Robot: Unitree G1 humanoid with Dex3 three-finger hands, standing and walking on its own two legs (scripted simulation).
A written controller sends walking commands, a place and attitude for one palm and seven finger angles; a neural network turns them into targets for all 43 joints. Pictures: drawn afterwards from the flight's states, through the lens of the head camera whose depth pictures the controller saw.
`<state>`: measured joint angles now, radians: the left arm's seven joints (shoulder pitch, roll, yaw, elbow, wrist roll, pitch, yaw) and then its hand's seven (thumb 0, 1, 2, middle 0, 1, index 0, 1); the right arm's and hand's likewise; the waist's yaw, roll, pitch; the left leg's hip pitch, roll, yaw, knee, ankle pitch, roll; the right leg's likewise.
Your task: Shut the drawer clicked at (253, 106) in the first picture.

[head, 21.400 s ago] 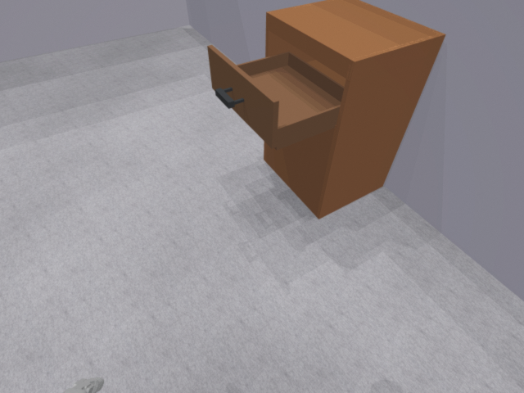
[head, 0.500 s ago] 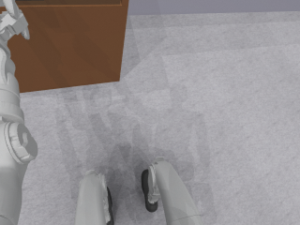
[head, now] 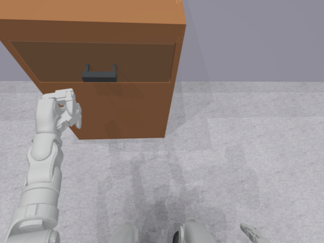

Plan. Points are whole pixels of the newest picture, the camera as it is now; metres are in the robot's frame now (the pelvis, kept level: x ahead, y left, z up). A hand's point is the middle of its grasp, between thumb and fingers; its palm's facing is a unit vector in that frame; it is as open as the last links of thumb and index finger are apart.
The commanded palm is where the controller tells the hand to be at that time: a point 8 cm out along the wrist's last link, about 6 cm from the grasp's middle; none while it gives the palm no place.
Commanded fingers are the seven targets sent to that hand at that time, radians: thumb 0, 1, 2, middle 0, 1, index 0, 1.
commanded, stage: draw the hand back to the body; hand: left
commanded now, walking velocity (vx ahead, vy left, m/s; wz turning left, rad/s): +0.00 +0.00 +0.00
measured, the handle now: (100, 71) +0.63 +0.20 -0.06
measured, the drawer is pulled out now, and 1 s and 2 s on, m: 0.00 0.00 0.00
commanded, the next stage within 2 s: step back with the hand held close in 0.98 s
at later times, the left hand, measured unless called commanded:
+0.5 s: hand (19, 154) +0.27 +0.22 +0.16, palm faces +0.30 -0.90 -0.32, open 3.3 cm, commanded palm +0.22 +0.26 +0.18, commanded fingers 0.00 0.90 0.90 -1.40 -1.60 -1.40 -1.60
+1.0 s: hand out of the picture +0.18 +0.23 +0.23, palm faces +0.43 -0.81 -0.40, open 3.2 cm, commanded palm +0.13 +0.27 +0.25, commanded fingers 0.00 0.90 0.90 -1.40 -1.60 -1.40 -1.60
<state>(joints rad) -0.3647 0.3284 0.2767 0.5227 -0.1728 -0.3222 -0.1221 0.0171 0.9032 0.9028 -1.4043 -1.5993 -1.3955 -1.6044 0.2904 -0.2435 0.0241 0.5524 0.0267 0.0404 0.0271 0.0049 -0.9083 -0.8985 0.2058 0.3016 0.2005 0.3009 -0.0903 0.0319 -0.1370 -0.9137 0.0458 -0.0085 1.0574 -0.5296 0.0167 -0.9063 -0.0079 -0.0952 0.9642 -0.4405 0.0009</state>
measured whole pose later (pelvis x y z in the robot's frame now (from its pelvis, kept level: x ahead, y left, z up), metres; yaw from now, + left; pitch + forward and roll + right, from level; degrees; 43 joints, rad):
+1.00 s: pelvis +0.00 -0.01 +0.07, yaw +1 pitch -5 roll -1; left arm 0.53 0.32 0.29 -0.46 -0.06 -0.08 0.10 0.01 0.90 0.90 -1.41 -1.60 -1.40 -1.60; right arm 0.21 -0.23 0.02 0.61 0.01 -0.12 -0.07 0.01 -0.91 -0.90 0.21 0.30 0.20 0.30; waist 0.07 0.09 0.02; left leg -0.08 0.02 0.02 0.45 -0.30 0.00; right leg -0.10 0.00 -0.07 0.42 -0.24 -0.01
